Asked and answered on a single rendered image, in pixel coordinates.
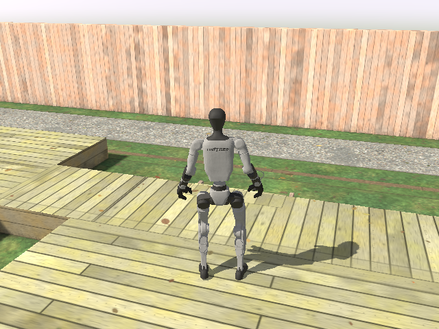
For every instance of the right robot shin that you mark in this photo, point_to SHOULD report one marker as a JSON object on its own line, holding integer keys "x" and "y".
{"x": 240, "y": 247}

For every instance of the robot right thigh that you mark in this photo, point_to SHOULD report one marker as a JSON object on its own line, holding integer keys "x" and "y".
{"x": 236, "y": 200}

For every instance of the robot left upper arm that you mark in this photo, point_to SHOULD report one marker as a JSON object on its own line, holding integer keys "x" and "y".
{"x": 193, "y": 156}

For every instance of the left robot forearm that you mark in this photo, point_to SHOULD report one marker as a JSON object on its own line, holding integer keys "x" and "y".
{"x": 184, "y": 179}

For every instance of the robot right upper arm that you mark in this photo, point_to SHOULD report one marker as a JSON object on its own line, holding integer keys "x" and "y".
{"x": 243, "y": 154}

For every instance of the left robot hand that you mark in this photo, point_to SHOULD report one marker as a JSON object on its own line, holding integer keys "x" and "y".
{"x": 186, "y": 190}

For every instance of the right robot hand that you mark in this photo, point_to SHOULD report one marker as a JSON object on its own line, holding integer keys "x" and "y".
{"x": 255, "y": 188}

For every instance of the right robot forearm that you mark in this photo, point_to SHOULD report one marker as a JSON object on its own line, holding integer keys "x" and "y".
{"x": 254, "y": 177}

